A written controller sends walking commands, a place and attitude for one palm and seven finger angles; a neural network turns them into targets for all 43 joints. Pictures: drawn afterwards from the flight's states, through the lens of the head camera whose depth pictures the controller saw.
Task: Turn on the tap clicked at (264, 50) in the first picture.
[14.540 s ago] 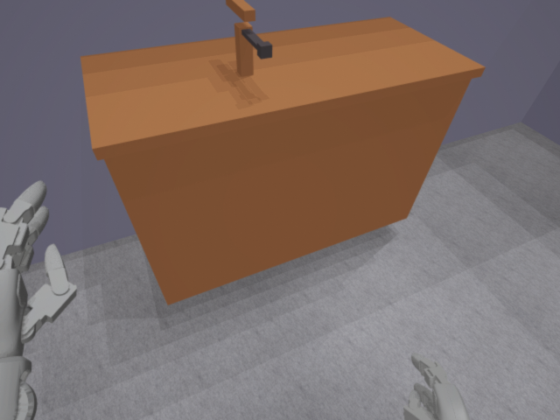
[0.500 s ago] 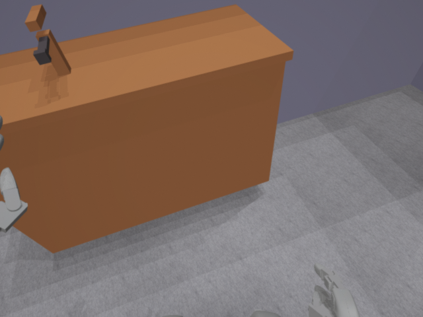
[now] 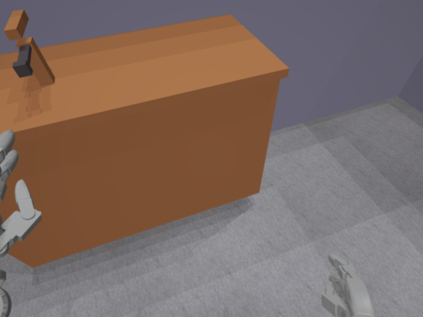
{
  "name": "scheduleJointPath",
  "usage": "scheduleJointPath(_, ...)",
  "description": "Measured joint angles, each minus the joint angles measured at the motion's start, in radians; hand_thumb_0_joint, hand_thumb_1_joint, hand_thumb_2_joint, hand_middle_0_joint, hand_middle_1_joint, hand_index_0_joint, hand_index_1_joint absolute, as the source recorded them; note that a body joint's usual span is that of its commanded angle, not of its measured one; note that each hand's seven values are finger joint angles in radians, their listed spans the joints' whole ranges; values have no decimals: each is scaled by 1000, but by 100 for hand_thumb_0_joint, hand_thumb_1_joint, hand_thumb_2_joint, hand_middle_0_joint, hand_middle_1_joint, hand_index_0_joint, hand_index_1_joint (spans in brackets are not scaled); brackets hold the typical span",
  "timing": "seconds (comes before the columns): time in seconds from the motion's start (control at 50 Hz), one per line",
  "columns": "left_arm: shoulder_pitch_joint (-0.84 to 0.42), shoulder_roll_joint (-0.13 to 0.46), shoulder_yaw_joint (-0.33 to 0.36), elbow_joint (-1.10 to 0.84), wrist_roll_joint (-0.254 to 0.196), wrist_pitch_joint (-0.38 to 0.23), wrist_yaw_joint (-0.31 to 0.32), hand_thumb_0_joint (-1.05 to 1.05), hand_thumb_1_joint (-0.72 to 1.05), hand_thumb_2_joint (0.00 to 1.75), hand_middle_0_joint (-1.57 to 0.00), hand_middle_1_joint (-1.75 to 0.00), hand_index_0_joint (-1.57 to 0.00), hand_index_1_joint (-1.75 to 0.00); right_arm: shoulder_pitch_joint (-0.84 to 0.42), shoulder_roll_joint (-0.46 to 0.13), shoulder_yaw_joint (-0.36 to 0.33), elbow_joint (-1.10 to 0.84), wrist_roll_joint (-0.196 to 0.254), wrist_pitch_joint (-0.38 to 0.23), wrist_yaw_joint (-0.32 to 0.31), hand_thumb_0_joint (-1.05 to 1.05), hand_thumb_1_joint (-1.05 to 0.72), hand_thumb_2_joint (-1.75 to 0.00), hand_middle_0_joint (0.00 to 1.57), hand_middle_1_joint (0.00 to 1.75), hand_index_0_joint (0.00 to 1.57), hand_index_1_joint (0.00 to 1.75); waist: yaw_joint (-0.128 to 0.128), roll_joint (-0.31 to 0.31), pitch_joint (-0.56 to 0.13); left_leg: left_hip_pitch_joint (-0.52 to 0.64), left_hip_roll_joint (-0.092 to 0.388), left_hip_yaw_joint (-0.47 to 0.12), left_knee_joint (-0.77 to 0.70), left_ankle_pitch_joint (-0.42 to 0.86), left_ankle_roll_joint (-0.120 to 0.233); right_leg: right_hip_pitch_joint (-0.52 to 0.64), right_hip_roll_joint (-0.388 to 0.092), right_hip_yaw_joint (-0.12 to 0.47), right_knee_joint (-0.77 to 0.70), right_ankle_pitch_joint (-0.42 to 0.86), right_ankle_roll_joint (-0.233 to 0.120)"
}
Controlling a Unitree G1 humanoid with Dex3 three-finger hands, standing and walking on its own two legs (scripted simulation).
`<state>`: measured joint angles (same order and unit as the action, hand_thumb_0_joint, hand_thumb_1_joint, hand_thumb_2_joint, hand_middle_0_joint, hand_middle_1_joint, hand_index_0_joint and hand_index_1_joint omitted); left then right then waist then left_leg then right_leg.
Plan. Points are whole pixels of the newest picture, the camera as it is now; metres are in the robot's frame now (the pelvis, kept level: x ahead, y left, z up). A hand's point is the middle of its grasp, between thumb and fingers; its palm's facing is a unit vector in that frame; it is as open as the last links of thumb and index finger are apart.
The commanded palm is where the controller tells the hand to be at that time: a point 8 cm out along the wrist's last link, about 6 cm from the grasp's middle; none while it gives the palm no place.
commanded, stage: shuffle to correct the standing spot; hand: left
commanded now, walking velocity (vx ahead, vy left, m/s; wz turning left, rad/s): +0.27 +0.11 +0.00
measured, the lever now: (22, 68) +0.60 +0.47 +0.17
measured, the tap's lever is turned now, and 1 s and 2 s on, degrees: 4 4 4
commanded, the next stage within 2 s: come to a stop and stand still in 1.20 s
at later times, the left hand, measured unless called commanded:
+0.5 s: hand (55, 150) +0.34 +0.28 +0.17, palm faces +0.36 -0.83 -0.43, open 7.5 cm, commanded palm +0.27 +0.32 +0.19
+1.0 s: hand (58, 133) +0.38 +0.29 +0.17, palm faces +0.38 -0.87 -0.32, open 7.5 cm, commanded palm +0.32 +0.35 +0.19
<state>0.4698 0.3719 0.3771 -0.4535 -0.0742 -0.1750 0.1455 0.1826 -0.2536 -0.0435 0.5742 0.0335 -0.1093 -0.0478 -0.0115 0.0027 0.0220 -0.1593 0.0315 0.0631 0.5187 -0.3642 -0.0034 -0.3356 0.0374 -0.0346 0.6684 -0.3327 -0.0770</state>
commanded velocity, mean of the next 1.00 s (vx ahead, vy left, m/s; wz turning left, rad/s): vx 0.20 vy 0.08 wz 0.00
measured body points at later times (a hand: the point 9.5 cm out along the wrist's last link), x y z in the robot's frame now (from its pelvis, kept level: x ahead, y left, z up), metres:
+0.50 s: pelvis +0.09 +0.05 -0.02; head +0.13 +0.03 +0.43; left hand +0.32 +0.32 +0.19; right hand +0.29 -0.17 -0.11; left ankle +0.19 +0.18 -0.73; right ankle +0.05 -0.04 -0.66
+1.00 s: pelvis +0.16 +0.07 +0.00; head +0.18 +0.07 +0.45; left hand +0.36 +0.33 +0.19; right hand +0.33 -0.20 -0.08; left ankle +0.21 +0.20 -0.73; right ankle +0.17 -0.05 -0.72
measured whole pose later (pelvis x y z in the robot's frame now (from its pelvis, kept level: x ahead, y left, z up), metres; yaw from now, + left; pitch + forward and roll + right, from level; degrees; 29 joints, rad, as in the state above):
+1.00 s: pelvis +0.16 +0.07 +0.00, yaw +0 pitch -4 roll +1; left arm 0.42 0.31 0.30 -0.53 -0.06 -0.15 0.15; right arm 0.18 -0.26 -0.05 0.60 0.02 -0.10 -0.05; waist 0.01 -0.02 0.11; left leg -0.28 0.04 0.07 0.58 -0.24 0.01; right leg -0.27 -0.06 -0.05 0.69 -0.36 0.00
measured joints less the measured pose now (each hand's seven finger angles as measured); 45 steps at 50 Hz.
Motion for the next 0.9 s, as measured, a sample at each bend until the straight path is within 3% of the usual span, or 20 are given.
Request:
scheduleJointPath(0.02, 1, -3, -1, 5, 3, 6, 0, 2, 89, 90, -21, -30, -21, -30, 0, 6, 5, -1, 0, 4, 1, 1, -90, -90, 20, 30, 20, 30, -3, -7, -3, 1, -4, 0, 23, -18, -16, -2, -6, 1, 31, -24, 12)
scheduleJointPath(0.04, 4, -7, -4, 6, 6, 16, -1, 2, 89, 90, -21, -30, -21, -30, 4, 9, 9, -2, -2, 6, 2, 1, -90, -90, 20, 30, 20, 30, -8, -4, -8, -2, -2, -7, 48, -37, -27, 7, -6, -8, 38, -49, 2)
scheduleJointPath(0.08, -1, -14, -18, -6, 12, 33, -5, 2, 89, 90, -21, -30, -21, -30, 10, 8, 11, 0, -2, 12, 0, 1, -90, -90, 20, 30, 20, 30, -17, 35, 0, -51, 22, -33, 177, -46, -1, 38, 12, -45, 25, -61, -39)
scheduleJointPath(0.1, -10, -12, -24, -17, 10, 33, -8, 2, 89, 90, -21, -30, -21, -30, 8, 10, 10, 10, 0, 16, 3, 1, -90, -90, 20, 30, 20, 30, -14, 42, 13, -110, 18, -50, 322, -39, 13, 55, 12, -59, 18, -65, -41)
scheduleJointPath(0.16, -16, -14, -27, -44, 5, -3, -16, 2, 88, 90, -21, -30, -21, -30, 7, 13, 10, 44, -3, 27, 22, 1, -90, -90, 20, 30, 20, 30, 22, 50, 49, -285, -11, -82, 686, -5, 18, 118, 17, -60, -45, -51, -24)
scheduleJointPath(0.2, 6, -9, -10, -55, 8, -31, -16, 2, 88, 90, -22, -30, -21, -30, 8, 16, 14, 51, -6, 39, 35, 1, -90, -90, 20, 30, 20, 30, 37, 55, 63, -378, -6, -75, 738, 32, 12, 156, 16, -50, -101, -31, -22)
scheduleJointPath(0.26, 12, -1, 17, -45, 11, -57, -20, 2, 88, 90, -21, -30, -21, -30, 7, 26, 24, 48, -8, 50, 45, 1, -90, -90, 20, 30, 20, 30, 55, 47, 97, -420, 26, -25, 539, 147, 11, 211, -3, -26, -175, -7, -8)
scheduleJointPath(0.36, -40, 6, 22, -9, 4, -40, -28, 2, 88, 90, -21, -30, -21, -30, 5, 42, 33, 28, -11, 34, 44, 1, -90, -90, 20, 30, 20, 30, 60, 5, 146, -263, 0, 76, 112, 280, 45, 257, -66, 14, -110, -78, 30)
scheduleJointPath(0.4, -32, -3, 21, -17, -2, -24, -27, 2, 89, 90, -21, -30, -21, -30, -1, 29, 34, 4, -9, 26, 43, 1, -90, -90, 20, 30, 20, 30, 64, 27, 130, -171, -1, 54, 26, 282, 86, 198, -60, 23, 57, -139, 45)
scheduleJointPath(0.42, -36, 1, 25, -16, -5, -17, -24, 2, 89, 90, -21, -30, -21, -30, -22, 36, 29, 3, -9, 25, 40, 1, -90, -90, 20, 30, 20, 30, 56, 20, 129, -161, -7, 51, 45, 178, 66, 139, -63, 37, 197, -155, 53)
scheduleJointPath(0.46, -88, 16, 15, 9, -5, -1, -22, 2, 89, 90, -21, -30, -21, -30, -58, 68, 27, 11, -8, 22, 35, 1, -90, -90, 20, 30, 20, 30, 32, -26, 147, -170, -36, 65, 104, 135, 35, 32, -63, 86, 450, -163, 58)
scheduleJointPath(0.52, -144, 24, 0, 7, 6, 30, -23, 2, 89, 90, -21, -30, -21, -30, -78, 86, 48, 9, -14, 8, 34, 1, -90, -90, 20, 30, 20, 30, 4, -51, 153, -177, -56, 58, 99, 168, 27, -117, -73, 75, 589, -139, 63)
scheduleJointPath(0.56, -122, 38, 11, -40, 7, 25, -25, 2, 89, 90, -21, -30, -21, -30, -78, 88, 57, 4, -14, 2, 36, 1, -90, -90, 20, 30, 20, 30, -7, -42, 153, -184, -50, 48, 91, 170, 26, -159, -92, 50, 490, -111, 58)
scheduleJointPath(0.62, -15, 92, 64, -134, 0, -4, -20, 2, 88, 90, -21, -30, -21, -30, -42, 83, 64, -10, -10, -4, 31, 1, -90, -90, 20, 30, 20, 30, -2, -11, 135, -212, -22, 33, 130, 137, 15, -98, -102, 6, 176, -34, 59)
scheduleJointPath(0.66, 40, 118, 96, -176, 1, -21, -14, 2, 88, 90, -22, -30, -21, -30, -14, 71, 55, -2, -10, -2, 27, 1, -90, -90, 20, 30, 20, 30, 7, 22, 123, -265, -2, 0, 275, 5, 25, -64, -82, -21, 103, 2, 39)
scheduleJointPath(0.72, 40, 60, 78, -160, 0, -27, -23, 2, 88, 90, -22, -30, -21, -30, 10, 39, 35, 56, -6, 18, 32, 1, -90, -90, 20, 30, 20, 30, 36, 46, 119, -346, -23, -43, 554, -29, 12, -10, -71, -38, 50, 13, 27)
scheduleJointPath(0.76, 23, 13, 62, -103, 4, -25, -21, 1, 88, 90, -22, -30, -22, -30, 27, 22, 30, 85, -6, 26, 32, 1, -90, -90, 20, 30, 20, 30, 49, 41, 105, -371, -22, -34, 613, 3, 5, 32, -78, -31, -26, 45, 33)
scheduleJointPath(0.8, 2, -14, 51, -25, 11, -19, -11, 1, 88, 90, -21, -30, -21, -30, 37, 11, 30, 95, -7, 33, 24, 1, -90, -90, 20, 30, 20, 30, 50, 26, 92, -362, -10, -19, 550, 36, 5, 67, -90, -24, -87, 70, 38)
scheduleJointPath(0.9, -49, -70, -15, 69, 15, 24, 7, 2, 89, 90, -21, -30, -21, -30, 40, -8, 18, 72, -15, 17, 8, 1, -90, -90, 20, 30, 20, 30, 31, -3, 83, -226, 16, 24, 208, 120, 27, 119, -109, -23, -127, 70, 58)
